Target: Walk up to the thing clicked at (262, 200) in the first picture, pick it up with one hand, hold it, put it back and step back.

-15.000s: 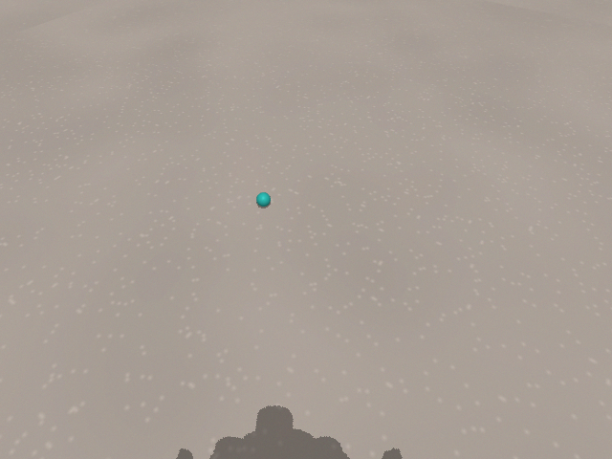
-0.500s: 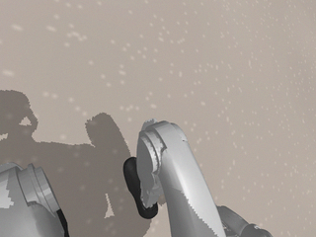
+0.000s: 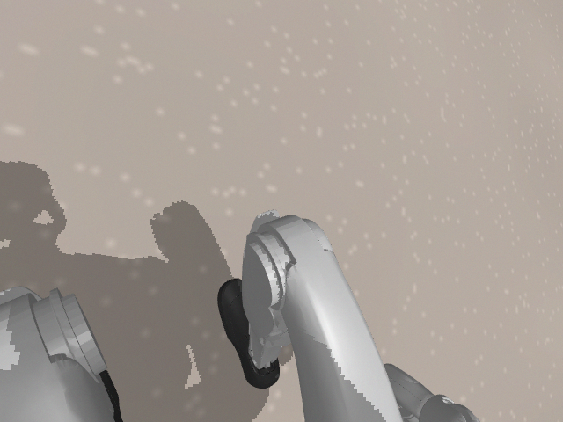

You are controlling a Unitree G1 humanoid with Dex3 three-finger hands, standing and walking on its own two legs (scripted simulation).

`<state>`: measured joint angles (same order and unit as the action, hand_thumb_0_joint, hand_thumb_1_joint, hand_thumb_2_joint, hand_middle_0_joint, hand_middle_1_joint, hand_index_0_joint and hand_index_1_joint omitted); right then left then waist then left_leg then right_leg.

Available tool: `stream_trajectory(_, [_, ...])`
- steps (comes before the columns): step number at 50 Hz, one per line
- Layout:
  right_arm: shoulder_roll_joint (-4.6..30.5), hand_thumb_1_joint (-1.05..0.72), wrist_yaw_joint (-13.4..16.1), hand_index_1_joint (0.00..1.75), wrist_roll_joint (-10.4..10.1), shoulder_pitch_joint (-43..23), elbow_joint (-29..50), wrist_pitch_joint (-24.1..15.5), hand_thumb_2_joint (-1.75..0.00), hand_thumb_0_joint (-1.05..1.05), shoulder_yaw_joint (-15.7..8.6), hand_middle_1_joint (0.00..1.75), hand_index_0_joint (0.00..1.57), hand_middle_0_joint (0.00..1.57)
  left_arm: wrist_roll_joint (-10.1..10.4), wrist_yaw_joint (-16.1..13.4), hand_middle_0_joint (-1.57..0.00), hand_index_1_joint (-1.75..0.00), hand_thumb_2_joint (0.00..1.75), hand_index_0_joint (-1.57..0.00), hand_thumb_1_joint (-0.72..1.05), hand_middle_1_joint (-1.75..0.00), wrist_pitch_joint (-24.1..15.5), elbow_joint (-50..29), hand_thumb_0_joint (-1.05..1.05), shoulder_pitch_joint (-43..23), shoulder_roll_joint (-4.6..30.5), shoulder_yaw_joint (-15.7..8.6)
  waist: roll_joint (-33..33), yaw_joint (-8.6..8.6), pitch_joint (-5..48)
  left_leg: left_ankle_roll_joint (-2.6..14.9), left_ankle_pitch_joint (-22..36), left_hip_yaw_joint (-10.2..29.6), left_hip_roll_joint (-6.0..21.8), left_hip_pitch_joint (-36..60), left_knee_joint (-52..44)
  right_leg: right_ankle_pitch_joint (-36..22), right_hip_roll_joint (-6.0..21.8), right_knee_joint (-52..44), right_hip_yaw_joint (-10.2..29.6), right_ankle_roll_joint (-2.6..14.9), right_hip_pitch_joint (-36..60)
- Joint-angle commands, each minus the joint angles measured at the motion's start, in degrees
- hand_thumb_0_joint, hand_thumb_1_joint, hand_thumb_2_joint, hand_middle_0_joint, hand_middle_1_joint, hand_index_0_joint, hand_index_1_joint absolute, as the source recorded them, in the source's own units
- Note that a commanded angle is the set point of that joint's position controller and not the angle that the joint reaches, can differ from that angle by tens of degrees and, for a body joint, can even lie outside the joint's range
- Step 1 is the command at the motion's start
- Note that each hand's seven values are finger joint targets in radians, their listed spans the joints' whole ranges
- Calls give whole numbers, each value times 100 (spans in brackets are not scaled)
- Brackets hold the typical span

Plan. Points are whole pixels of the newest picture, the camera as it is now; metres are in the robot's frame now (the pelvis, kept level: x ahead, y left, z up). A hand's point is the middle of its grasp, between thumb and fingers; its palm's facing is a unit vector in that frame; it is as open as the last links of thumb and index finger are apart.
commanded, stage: close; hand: left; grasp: from above
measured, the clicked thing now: out of the picture +0.43 +0.34 -0.27
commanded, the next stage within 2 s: settle in 0.02 s
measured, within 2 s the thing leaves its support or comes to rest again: leaves its support in 0.44 s
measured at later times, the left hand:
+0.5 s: hand out of the picture +0.41 +0.33 -0.24, palm faces -0.42 -0.17 -0.89, open 7.8 cm
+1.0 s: hand out of the picture +0.41 +0.33 -0.14, palm faces -0.45 -0.12 -0.89, open 7.7 cm
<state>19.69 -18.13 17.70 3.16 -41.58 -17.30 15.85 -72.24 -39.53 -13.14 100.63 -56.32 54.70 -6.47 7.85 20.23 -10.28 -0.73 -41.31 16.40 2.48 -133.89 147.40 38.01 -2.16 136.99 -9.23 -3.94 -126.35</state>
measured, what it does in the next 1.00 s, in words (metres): stands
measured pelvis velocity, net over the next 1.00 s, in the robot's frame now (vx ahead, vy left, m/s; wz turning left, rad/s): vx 0.00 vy -0.01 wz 0.10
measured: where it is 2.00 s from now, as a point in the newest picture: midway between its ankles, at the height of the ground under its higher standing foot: (187, 390)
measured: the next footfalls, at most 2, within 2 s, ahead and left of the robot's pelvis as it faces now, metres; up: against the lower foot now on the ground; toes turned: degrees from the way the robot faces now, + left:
none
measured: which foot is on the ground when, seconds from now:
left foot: down 0.00-1.00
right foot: down 0.00-1.00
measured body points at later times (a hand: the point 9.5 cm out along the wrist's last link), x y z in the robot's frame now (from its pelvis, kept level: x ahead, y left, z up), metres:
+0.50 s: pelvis +0.00 +0.00 +0.00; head +0.26 +0.13 +0.35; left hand +0.43 +0.33 -0.19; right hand +0.07 -0.26 -0.06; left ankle +0.06 +0.13 -0.27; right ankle +0.12 -0.12 -0.26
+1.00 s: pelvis +0.00 -0.01 +0.03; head +0.23 +0.08 +0.41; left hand +0.43 +0.33 -0.09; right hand +0.11 -0.27 -0.08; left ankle +0.06 +0.13 -0.27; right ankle +0.12 -0.13 -0.27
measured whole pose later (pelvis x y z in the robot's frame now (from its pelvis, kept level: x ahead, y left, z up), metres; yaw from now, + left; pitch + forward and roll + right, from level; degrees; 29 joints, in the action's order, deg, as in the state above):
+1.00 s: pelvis +0.00 -0.01 +0.03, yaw +6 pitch +33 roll -8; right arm 17.7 -14.1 8.5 6.7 -42.4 -8.3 3.6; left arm -69.5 -22.1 -9.3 80.5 -51.6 40.0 -4.3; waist -0.3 12.7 2.2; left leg -0.8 -38.8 9.6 2.1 -133.5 138.8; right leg 38.4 0.2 133.6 -4.4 -2.3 -128.4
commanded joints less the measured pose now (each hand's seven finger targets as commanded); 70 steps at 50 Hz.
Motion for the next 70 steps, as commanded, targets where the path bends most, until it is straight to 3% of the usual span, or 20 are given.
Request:
stream_trajectory(1, [1905, -89, 34, 30, -38, 1017, -105, -3, -90, 0, -511, 30, 20, 20, 109, -184, -92, -57, 49, -96, 65, -61, -13, -425, 0, -1120, 1109, -40, -2672, 312, 3507, 74, 1037, -693, 65, 2588, -1571, -1307, -268, -1200, -681, 431, 1883])
stream_trajectory(11, [1917, -91, 55, 30, -36, 1039, -54, 44, -90, 0, -543, 30, 20, 20, 146, -107, -97, -59, 54, -102, 65, -63, 63, -391, 0, -1003, 1194, -159, -2820, 218, 3560, 57, 1079, -681, 54, 2666, -1643, -1318, -255, -1181, -689, 447, 1858])
stream_trajectory(12, [1866, -91, 29, 30, -58, 1022, -32, 22, -90, 0, -505, 30, 20, 20, 114, -25, -98, -58, 54, -103, 66, -62, 75, -363, 0, -1128, 1151, -74, -2785, 303, 3383, 60, 985, -660, 56, 2622, -1591, -1251, -209, -1071, -710, 438, 1663])
stream_trajectory(14, [1912, -91, 38, 30, -82, 1069, -80, 44, -90, 0, -601, 30, 20, 20, 141, 25, -98, -58, 56, -102, 64, -62, 54, -835, 0, -1220, 1336, -250, -3194, 139, 3788, 0, 1227, -629, 56, 2968, -1690, -1400, -208, -1024, -701, 472, 1713])
stream_trajectory(17, [1835, -91, 6, 30, -84, 1086, -83, 57, -90, 0, -645, 30, 20, 20, 103, 118, -96, -57, 53, -100, 62, -61, 108, -773, 0, -1083, 1159, -185, -3110, 185, 3766, 23, 1281, -723, 53, 2884, -1622, -1511, -232, -1048, -651, 467, 1819])
stream_trajectory(20, [1870, -91, 25, 30, -158, 1169, -141, 107, -90, 0, -857, 30, 20, 20, 151, 87, -97, -60, 58, -101, 63, -63, 74, -1632, 0, -1107, 1444, -563, -3599, -105, 4423, -12, 1532, -818, 29, 3244, -1713, -1636, -207, -1050, -580, 534, 1915])
stream_trajectory(23, [1772, -91, -19, 30, -235, 1168, -82, 144, -90, 0, -993, 30, 20, 20, 152, 187, -96, -57, 53, -100, 63, -61, 90, -1802, 0, -1022, 867, -273, -3478, -29, 4446, -2, 1571, -847, 14, 3151, -1695, -1690, -225, -1053, -589, 537, 1727])
stream_trajectory(26, [1738, -90, -37, 30, -328, 1361, -165, 196, -90, 0, -1185, 30, 20, 20, 134, 266, -95, -58, 54, -99, 63, -62, 142, -2226, 0, -1053, 1030, -506, -3479, -164, 4532, 36, 1530, -947, -24, 3068, -1711, -1621, -175, -1093, -502, 546, 1670])
stream_trajectory(27, [1695, -91, -37, 30, -378, 1354, -164, 215, -90, 0, -1243, 30, 20, 20, 137, 333, -96, -59, 55, -100, 63, -63, 200, -2257, 0, -974, 900, -445, -3411, -201, 4622, 49, 1513, -967, -18, 3116, -1709, -1602, -182, -1137, -459, 550, 1636])
stream_trajectory(28, [1590, -91, -34, 30, -434, 1228, -29, 223, -90, 0, -1258, 30, 20, 20, 242, 402, -97, -58, 56, -100, 63, -62, 184, -2768, 0, -1233, 414, -161, -3608, -263, 4898, 33, 1500, -987, -47, 3206, -1868, -1552, -166, -1198, -451, 579, 1622])
stream_trajectory(29, [1561, -91, -27, 30, -525, 1238, -174, 256, -90, 0, -1308, 30, 20, 20, 313, 475, -96, -59, 55, -99, 61, -62, 227, -2460, 0, -1042, 249, -29, -3499, -288, 4818, 45, 1370, -970, -24, 3184, -1885, -1479, -175, -1206, -425, 586, 1482])
stream_trajectory(32, [1626, -90, 31, 30, -664, 1367, -132, 372, -90, 0, -1483, 30, 20, 20, 287, 585, -94, -60, 53, -99, 62, -64, 365, -2505, 0, -916, 537, -320, -3277, -452, 4869, 73, 1315, -997, -69, 3038, -2007, -1404, -134, -1227, -372, 588, 1393])
stream_trajectory(35, [1453, -90, 78, 30, -760, 1407, -195, 501, -90, 0, -1533, 30, 20, 20, 309, 812, -98, -58, 54, -101, 64, -61, 482, -2384, 0, -1072, -77, 85, -2906, -383, 4644, 141, 1104, -1095, -94, 2792, -2041, -1220, -134, -1411, -275, 575, 1270])
stream_trajectory(36, [1470, -91, 115, 30, -773, 1393, -98, 525, -90, 0, -1537, 30, 20, 20, 282, 861, -98, -58, 55, -102, 64, -62, 499, -2420, 0, -1092, 132, -61, -2694, -402, 4692, 185, 1101, -1131, -114, 2684, -1983, -1211, -137, -1489, -214, 560, 1420])
stream_trajectory(42, [1320, -91, 276, 30, -890, 1507, -126, 696, -90, 0, -1612, 30, 20, 20, 306, 1282, -99, -60, 56, -102, 63, -63, 468, -2562, 0, -1262, -108, 144, -2506, -460, 4739, 205, 1068, -1235, -187, 2749, -2134, -1096, -58, -1632, -80, 563, 1530])
stream_trajectory(46, [1212, -91, 403, 30, -938, 1506, -67, 822, -90, 0, -1648, 30, 20, 20, 391, 1471, -98, -60, 58, -101, 62, -62, 391, -2825, 0, -1265, -39, 90, -2381, -600, 5094, 222, 1245, -1330, -209, 2857, -2153, -1242, -22, -1737, 28, 551, 1790])
stream_trajectory(50, [1197, -91, 532, 30, -973, 1553, -27, 973, -90, 0, -1723, 30, 20, 20, 362, 1541, -99, -60, 61, -101, 63, -62, 324, -3083, 0, -1312, 50, -39, -2401, -659, 5285, 211, 1248, -1364, -235, 2929, -2242, -1227, 10, -1801, 58, 557, 1860])
stream_trajectory(61, [1122, -92, 788, 30, -1051, 1700, 10, 1141, -91, 0, -1832, 30, 20, 20, 286, 1698, -104, -58, 62, -105, 66, -59, 263, -3354, 0, -1387, -13, 27, -2425, -690, 5235, 211, 999, -1376, -252, 3142, -2610, -944, 56, -2006, 89, 610, 1747])
stream_trajectory(64, [1121, -92, 822, 30, -1117, 1732, 40, 1189, -91, 0, -1931, 30, 20, 20, 376, 1776, -101, -59, 64, -102, 62, -61, 339, -3486, 0, -1063, 71, -134, -2561, -929, 5620, 189, 1117, -1413, -262, 3450, -2804, -1061, 88, -2036, 124, 628, 1906])
stream_trajectory(70, [1040, -92, 902, 30, -1253, 1792, 70, 1333, -91, 0, -2062, 30, 20, 20, 555, 2109, -98, -61, 67, -100, 59, -62, 503, -4025, 0, -911, -152, -12, -2520, -980, 5703, 197, 1200, -1405, -260, 3702, -3122, -1178, 130, -2263, 165, 625, 2082])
